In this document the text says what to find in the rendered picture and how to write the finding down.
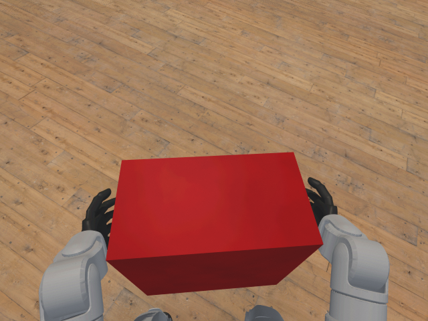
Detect right robot thigh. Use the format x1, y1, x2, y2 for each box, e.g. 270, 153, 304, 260
245, 305, 284, 321

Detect robot right hand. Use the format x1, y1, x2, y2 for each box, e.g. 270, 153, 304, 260
306, 177, 338, 226

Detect robot left hand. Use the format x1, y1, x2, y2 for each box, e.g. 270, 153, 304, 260
82, 189, 116, 250

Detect robot right forearm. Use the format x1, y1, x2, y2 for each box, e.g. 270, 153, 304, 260
318, 214, 390, 321

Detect robot left forearm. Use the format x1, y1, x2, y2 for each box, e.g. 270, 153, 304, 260
39, 230, 108, 321

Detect carton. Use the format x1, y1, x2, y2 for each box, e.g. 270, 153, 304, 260
106, 152, 323, 296

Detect left robot shin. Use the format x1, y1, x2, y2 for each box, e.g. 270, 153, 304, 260
148, 308, 166, 315

